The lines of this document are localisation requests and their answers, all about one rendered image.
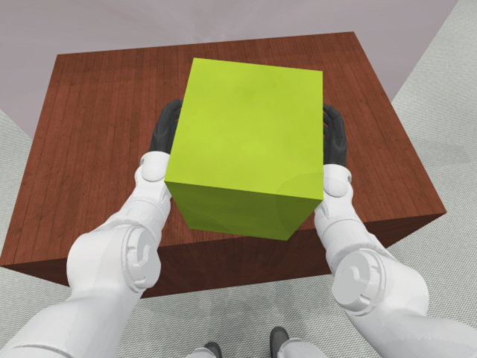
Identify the right robot shin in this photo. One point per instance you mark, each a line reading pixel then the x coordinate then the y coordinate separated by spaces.
pixel 289 341

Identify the robot shin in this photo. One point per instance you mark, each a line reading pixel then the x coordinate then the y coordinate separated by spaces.
pixel 289 341
pixel 203 350

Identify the robot left forearm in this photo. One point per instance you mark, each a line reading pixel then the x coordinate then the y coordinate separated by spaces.
pixel 149 204

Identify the robot left upper arm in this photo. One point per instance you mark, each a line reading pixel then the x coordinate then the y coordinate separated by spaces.
pixel 108 272

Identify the carton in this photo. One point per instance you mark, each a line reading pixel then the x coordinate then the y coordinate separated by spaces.
pixel 247 155

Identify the robot left hand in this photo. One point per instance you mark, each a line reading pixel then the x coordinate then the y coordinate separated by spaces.
pixel 164 131

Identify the robot right forearm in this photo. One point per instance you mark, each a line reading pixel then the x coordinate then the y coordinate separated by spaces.
pixel 340 229

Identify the pedestal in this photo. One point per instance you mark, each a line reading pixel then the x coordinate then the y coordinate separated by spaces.
pixel 97 121

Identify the robot right hand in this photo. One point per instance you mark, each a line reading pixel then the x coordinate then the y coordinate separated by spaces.
pixel 335 141

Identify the left robot shin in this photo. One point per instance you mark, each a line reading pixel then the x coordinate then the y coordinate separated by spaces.
pixel 203 350

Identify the robot right upper arm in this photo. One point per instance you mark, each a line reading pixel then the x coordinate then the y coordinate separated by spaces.
pixel 387 303

